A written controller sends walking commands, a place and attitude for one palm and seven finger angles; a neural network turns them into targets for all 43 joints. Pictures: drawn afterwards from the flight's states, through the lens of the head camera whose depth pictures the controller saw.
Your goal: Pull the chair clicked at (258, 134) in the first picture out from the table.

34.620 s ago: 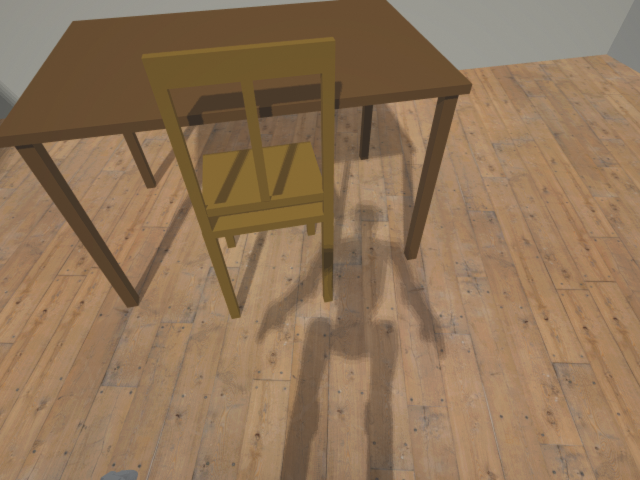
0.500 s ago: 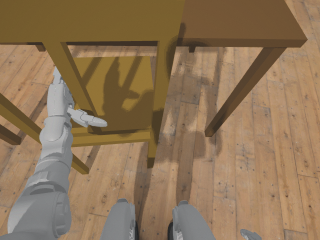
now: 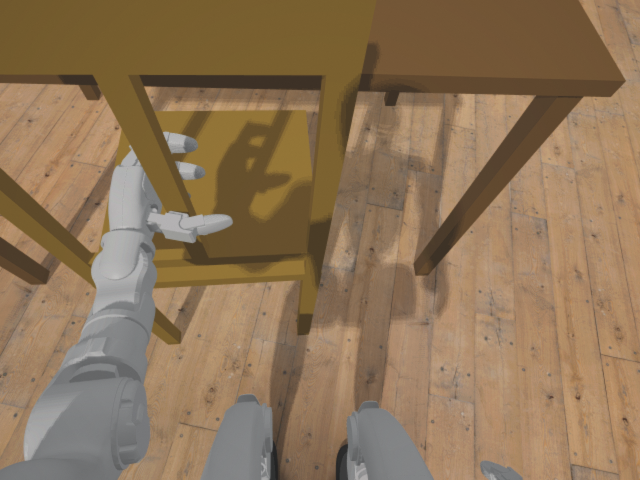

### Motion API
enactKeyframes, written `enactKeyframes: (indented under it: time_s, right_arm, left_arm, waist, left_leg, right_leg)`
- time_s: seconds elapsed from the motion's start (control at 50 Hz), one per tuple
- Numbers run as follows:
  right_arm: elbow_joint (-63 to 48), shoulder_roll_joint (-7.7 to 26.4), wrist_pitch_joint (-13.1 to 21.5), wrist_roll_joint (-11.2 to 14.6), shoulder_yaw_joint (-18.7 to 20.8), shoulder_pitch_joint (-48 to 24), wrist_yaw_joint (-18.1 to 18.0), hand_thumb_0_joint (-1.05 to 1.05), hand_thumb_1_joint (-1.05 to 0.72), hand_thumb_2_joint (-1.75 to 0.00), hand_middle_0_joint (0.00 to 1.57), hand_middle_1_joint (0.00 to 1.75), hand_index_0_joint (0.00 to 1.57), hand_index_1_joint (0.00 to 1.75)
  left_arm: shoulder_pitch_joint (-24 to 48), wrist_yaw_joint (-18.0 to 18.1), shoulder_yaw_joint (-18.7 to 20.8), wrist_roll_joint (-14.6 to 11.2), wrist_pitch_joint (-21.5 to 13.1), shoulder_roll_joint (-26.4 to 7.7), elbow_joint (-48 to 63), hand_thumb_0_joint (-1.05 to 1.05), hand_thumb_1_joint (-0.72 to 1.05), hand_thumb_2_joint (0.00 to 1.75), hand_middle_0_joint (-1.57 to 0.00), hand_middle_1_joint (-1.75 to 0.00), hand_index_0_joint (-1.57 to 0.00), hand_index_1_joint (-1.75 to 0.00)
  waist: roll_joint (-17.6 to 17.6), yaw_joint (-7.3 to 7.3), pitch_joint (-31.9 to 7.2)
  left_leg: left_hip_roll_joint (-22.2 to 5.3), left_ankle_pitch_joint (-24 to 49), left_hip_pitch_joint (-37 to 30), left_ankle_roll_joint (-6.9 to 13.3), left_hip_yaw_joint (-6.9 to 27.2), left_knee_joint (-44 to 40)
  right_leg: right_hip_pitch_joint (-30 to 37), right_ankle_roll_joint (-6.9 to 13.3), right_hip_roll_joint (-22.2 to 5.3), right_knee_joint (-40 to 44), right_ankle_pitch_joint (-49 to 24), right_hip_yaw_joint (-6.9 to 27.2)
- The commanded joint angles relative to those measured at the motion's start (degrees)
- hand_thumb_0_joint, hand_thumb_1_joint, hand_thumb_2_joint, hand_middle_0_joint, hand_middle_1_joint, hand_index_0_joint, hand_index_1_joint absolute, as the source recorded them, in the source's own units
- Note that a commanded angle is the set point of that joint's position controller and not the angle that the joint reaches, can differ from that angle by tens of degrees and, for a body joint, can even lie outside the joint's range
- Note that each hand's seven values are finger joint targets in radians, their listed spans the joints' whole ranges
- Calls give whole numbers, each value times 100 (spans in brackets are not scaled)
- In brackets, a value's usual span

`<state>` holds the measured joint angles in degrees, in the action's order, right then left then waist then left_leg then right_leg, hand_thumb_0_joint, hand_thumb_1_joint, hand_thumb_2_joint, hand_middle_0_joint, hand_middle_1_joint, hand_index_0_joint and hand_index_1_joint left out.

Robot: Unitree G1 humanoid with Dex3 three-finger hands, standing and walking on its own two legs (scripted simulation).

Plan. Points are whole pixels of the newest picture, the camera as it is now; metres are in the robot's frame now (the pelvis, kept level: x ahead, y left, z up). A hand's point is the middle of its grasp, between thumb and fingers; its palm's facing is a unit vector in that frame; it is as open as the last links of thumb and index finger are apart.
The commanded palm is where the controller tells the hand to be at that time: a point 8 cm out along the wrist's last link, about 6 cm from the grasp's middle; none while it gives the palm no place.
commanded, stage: hook a spindle and tug to test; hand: left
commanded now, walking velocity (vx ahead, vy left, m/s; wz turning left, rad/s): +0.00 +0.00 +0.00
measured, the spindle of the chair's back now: (171, 190) +0.44 +0.17 +0.06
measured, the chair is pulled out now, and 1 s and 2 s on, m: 0.04 0.02 0.02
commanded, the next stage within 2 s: open the thumb and straighten the fingers in 0.90 s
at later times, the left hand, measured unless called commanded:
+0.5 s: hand (196, 197) +0.45 +0.15 +0.03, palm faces +0.02 -1.00 -0.01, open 5.3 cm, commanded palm +0.42 +0.20 +0.03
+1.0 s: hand (193, 203) +0.44 +0.16 +0.03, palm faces +0.02 -1.00 +0.00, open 5.1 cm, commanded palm +0.43 +0.20 +0.03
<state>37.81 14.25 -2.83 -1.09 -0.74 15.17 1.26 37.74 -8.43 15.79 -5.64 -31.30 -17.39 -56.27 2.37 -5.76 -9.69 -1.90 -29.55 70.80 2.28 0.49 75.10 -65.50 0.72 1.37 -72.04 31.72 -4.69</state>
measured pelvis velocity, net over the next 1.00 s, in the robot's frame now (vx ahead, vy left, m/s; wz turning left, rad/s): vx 0.02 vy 0.00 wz -0.03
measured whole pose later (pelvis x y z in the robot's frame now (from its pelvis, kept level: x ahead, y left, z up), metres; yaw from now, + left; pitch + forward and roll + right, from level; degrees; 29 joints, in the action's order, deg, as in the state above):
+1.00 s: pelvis +0.02 +0.00 +0.01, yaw -2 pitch +25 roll -3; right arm 34.0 13.5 -2.8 -0.3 -0.2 14.8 2.3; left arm 24.3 -6.2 14.3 -8.0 -27.0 -14.4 -40.2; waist 2.0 -6.1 -10.5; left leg -2.6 -31.1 66.6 2.5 -1.7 72.2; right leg -62.4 0.2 2.2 -69.3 32.3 -2.3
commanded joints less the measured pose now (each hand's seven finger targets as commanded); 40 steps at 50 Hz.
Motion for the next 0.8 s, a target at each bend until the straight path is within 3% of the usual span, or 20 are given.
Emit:
enactKeyframes:
  time_s: [0.0,0.02,0.06,0.1,0.18,0.24,0.28,0.34,0.36,0.4,0.44,0.48,0.52,0.6,0.64,0.68,0.72,0.74,0.78]
  right_arm:
    - [-396,976,118,-29,334,653,-76,0,-90,-90,20,30,20,30]
    - [-412,981,113,-24,323,636,-69,0,-90,-90,20,30,20,30]
    - [-410,993,123,-28,320,649,-74,0,-90,-90,20,30,20,30]
    - [-404,1007,120,-30,302,612,-79,0,-90,-90,20,30,20,30]
    - [-415,1019,149,-34,295,622,-98,0,-90,-90,20,30,20,30]
    - [-416,1024,182,-35,279,612,-113,0,-90,-90,20,30,20,30]
    - [-457,1022,205,-44,276,611,-100,0,-90,-90,20,30,20,30]
    - [-477,1019,199,-46,262,602,-91,0,-90,-90,20,30,20,30]
    - [-498,1018,212,-40,259,628,-91,0,-90,-90,20,30,20,30]
    - [-536,994,209,-32,259,593,-72,0,-90,-90,20,30,20,30]
    - [-562,1001,201,-31,268,606,-68,0,-90,-90,20,30,20,30]
    - [-596,984,206,-20,270,589,-52,0,-90,-90,20,30,20,30]
    - [-632,969,187,-4,283,582,-32,0,-90,-90,20,30,20,30]
    - [-645,978,184,-2,292,588,-21,0,-90,-90,20,30,20,30]
    - [-713,954,170,14,304,585,-11,0,-90,-90,20,30,20,30]
    - [-726,932,171,20,324,582,7,0,-90,-90,20,30,20,30]
    - [-754,935,142,22,331,593,16,0,-90,-90,20,30,20,30]
    - [-770,904,142,26,340,572,19,0,-90,-90,20,30,20,30]
    - [-830,885,143,44,365,556,43,0,-90,-90,20,30,20,30]
  left_arm:
    - [2462,125,285,-77,-289,-1190,1014,0,40,68,-50,-145,-50,-145]
    - [2431,122,307,-77,-298,-1224,1036,0,45,71,-50,-145,-50,-145]
    - [2473,135,331,-75,-293,-1245,945,0,56,76,-50,-145,-50,-145]
    - [2701,161,308,-33,-288,-1307,938,0,68,80,-50,-145,-50,-145]
    - [2836,223,366,-10,-277,-1355,818,0,90,90,-50,-145,-50,-145]
    - [3033,288,354,-11,-232,-1344,715,0,90,90,-50,-145,-50,-145]
    - [2997,306,396,3,-283,-1391,854,0,90,90,-50,-145,-50,-145]
    - [2763,337,504,5,-237,-1485,750,0,90,90,-50,-145,-50,-145]
    - [2729,330,576,6,-274,-1595,829,0,90,90,-50,-145,-50,-145]
    - [2607,306,439,2,-262,-1411,926,0,90,90,-50,-145,-50,-145]
    - [2436,295,564,29,-271,-1599,1065,0,90,90,-50,-145,-50,-145]
    - [2270,276,466,7,-276,-1463,1199,0,90,90,-50,-145,-50,-145]
    - [1972,274,379,-37,-230,-1291,1267,0,90,90,-50,-145,-50,-145]
    - [1664,300,489,-68,-211,-1401,1468,0,90,90,-50,-145,-50,-145]
    - [1314,291,454,-85,-220,-1333,1670,0,90,90,-50,-145,-50,-145]
    - [1077,287,358,-127,-194,-1130,1772,0,90,90,-50,-145,-50,-145]
    - [711,291,487,-147,-145,-1272,1883,0,90,90,-50,-145,-50,-145]
    - [708,289,387,-196,-146,-1120,2101,0,90,90,-50,-145,-50,-145]
    - [240,278,328,-215,-125,-1001,2316,0,90,90,-50,-145,-50,-145]
  waist:
    - [316,-287,-2506]
    - [370,-247,-2522]
    - [218,-296,-2473]
    - [361,-302,-2411]
    - [301,-323,-2403]
    - [145,-400,-2259]
    - [398,-292,-2517]
    - [154,-268,-2460]
    - [157,-238,-2525]
    - [234,-213,-2612]
    - [275,-127,-2679]
    - [434,-101,-2692]
    - [275,-102,-2589]
    - [245,-47,-2510]
    - [210,28,-2613]
    - [202,7,-2614]
    - [161,95,-2618]
    - [124,56,-2696]
    - [325,154,-2789]
  left_leg:
    - [123,1367,-2313,-97,323,-803]
    - [125,1296,-2324,-108,329,-824]
    - [120,1218,-2248,-84,341,-806]
    - [126,1007,-2190,-96,368,-829]
    - [128,801,-2131,-88,404,-835]
    - [148,472,-1841,-54,365,-804]
    - [159,567,-2035,-81,379,-836]
    - [158,507,-1818,-58,323,-815]
    - [141,577,-1848,-57,345,-831]
    - [145,613,-1910,-63,318,-845]
    - [132,669,-1936,-75,301,-871]
    - [114,801,-2128,-93,323,-931]
    - [109,838,-2148,-95,308,-982]
    - [91,916,-2109,-102,280,-1000]
    - [88,1169,-2225,-113,263,-1036]
    - [75,1428,-2346,-120,246,-1031]
    - [75,1618,-2308,-134,217,-1044]
    - [85,1766,-2341,-114,177,-1008]
    - [65,2127,-2616,-170,180,-1044]
  right_leg:
    - [620,83,116,1024,-1095,308]
    - [609,93,119,1028,-1017,306]
    - [568,89,126,1016,-961,308]
    - [460,92,114,1013,-774,301]
    - [360,85,114,1000,-603,295]
    - [361,62,117,1049,-386,338]
    - [388,87,99,988,-433,323]
    - [565,73,116,1050,-392,371]
    - [599,81,121,1001,-437,365]
    - [637,78,117,1026,-465,372]
    - [751,85,118,1025,-508,392]
    - [684,100,118,1011,-602,361]
    - [751,88,131,1069,-648,346]
    - [825,85,136,1071,-737,353]
    - [981,96,138,1066,-953,350]
    - [995,88,144,1050,-1198,319]
    - [1175,92,148,1027,-1425,328]
    - [1288,71,140,1037,-1628,352]
    - [1273,97,136,981,-1877,311]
